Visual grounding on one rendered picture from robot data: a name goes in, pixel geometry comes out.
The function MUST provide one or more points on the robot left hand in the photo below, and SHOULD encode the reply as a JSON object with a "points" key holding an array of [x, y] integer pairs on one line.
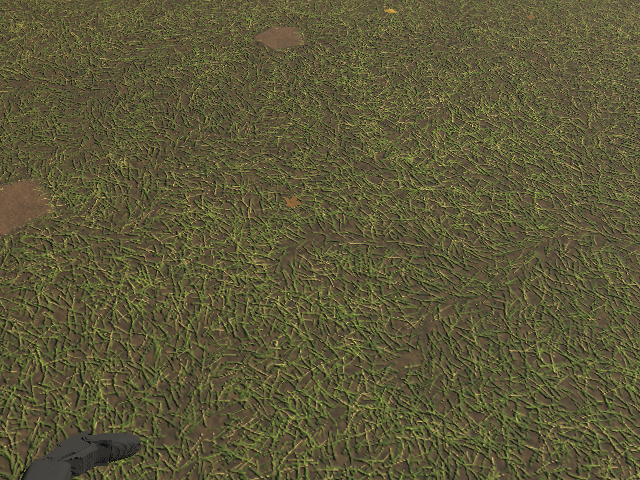
{"points": [[80, 453]]}

